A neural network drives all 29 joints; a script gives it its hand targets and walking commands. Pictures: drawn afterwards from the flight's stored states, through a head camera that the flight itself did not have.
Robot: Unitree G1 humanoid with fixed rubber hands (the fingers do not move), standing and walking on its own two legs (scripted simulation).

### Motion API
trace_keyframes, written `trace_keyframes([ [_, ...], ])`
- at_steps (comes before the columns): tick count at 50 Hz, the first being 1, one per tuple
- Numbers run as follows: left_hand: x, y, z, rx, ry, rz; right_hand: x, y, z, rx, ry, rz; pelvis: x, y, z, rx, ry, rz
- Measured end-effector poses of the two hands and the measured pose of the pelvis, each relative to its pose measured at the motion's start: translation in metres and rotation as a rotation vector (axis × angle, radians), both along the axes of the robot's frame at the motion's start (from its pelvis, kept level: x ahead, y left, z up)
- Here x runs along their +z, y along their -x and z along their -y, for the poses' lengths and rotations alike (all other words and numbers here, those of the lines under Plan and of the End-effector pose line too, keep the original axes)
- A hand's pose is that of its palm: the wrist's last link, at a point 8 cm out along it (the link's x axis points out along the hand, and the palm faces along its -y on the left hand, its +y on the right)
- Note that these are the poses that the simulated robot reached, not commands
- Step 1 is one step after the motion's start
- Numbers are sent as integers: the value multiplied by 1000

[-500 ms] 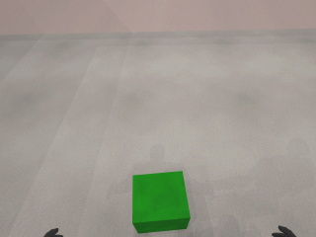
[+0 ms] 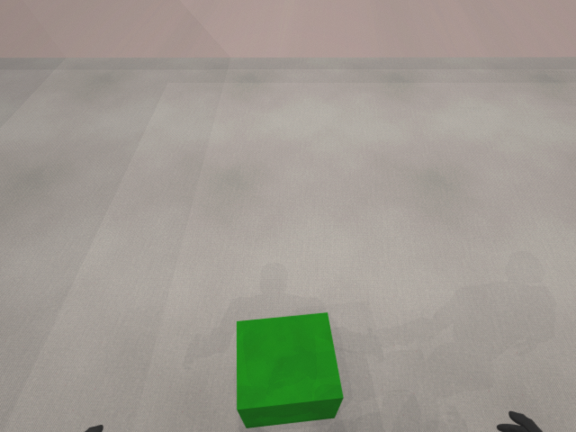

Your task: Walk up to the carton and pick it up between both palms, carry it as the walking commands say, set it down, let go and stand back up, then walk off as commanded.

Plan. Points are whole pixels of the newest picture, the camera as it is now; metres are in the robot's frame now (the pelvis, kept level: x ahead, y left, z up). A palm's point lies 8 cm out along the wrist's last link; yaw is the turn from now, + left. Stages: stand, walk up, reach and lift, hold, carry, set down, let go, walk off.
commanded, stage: walk up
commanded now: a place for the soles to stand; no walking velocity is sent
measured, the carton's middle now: (286, 370) +0.42 +0.03 -0.65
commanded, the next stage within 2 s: reach and lift in 0.02 s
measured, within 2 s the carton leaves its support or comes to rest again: neither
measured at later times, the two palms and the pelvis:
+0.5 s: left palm (117, 396) +0.22 +0.29 -0.13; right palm (484, 376) +0.24 -0.29 -0.11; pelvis -0.04 -0.02 -0.04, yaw +8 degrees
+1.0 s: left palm (149, 346) +0.33 +0.29 -0.19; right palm (418, 325) +0.36 -0.23 -0.18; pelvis -0.09 -0.03 -0.09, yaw +8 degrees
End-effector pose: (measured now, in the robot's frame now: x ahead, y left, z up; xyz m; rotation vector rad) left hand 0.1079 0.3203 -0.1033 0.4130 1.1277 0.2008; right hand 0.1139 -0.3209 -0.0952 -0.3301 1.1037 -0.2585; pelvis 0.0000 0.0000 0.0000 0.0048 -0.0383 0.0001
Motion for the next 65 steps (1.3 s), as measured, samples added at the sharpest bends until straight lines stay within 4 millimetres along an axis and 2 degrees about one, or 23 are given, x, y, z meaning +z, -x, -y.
trace_keyframes([
  [4,2,-3,-2,7,1,16,-1,-1,-3,4,-6,11,-1,0,0,0,-5,-2],
  [9,14,-35,20,24,82,170,-3,-33,-23,98,-35,56,-6,15,0,87,2,-25],
  [12,4,-27,31,15,95,98,-3,-54,-28,122,-19,79,-7,23,0,96,1,-42],
  [16,-16,-11,34,48,109,20,-4,-77,-28,133,-9,125,-13,30,2,111,7,-81],
  [18,-23,-15,31,69,115,34,-8,-84,-28,125,-18,123,-19,32,5,120,9,-100],
  [20,-26,-36,28,70,117,91,-13,-93,-27,105,-25,123,-25,35,8,131,14,-120],
  [23,-25,-84,26,51,119,203,-18,-112,-31,84,-50,145,-34,39,14,144,24,-156],
  [26,-23,-128,31,19,122,274,-15,-133,-36,67,-72,212,-42,42,18,145,34,-195],
  [28,-25,-145,35,8,121,278,-15,-142,-37,58,-82,235,-45,42,19,139,35,-226],
  [31,-36,-151,40,28,133,254,-25,-147,-43,63,-110,239,-50,43,20,127,31,-282],
  [36,-58,-138,43,76,147,238,-61,-148,-62,71,-180,227,-62,48,22,124,29,-376],
  [40,-71,-144,41,74,147,266,-79,-172,-79,92,-207,292,-74,62,26,125,31,-425],
  [45,-81,-179,36,58,168,319,-85,-214,-82,109,-163,337,-86,83,32,132,37,-467],
  [50,-89,-218,34,87,225,380,-89,-243,-87,114,-165,323,-93,93,33,133,54,-515],
  [54,-88,-246,45,65,260,420,-87,-267,-102,110,-207,362,-98,91,29,141,76,-564],
  [58,-95,-266,52,52,266,429,-85,-291,-115,105,-241,424,-104,87,22,135,83,-631],
  [65,-122,-290,58,89,304,451,-111,-317,-126,105,-269,441,-115,81,15,128,81,-743],
])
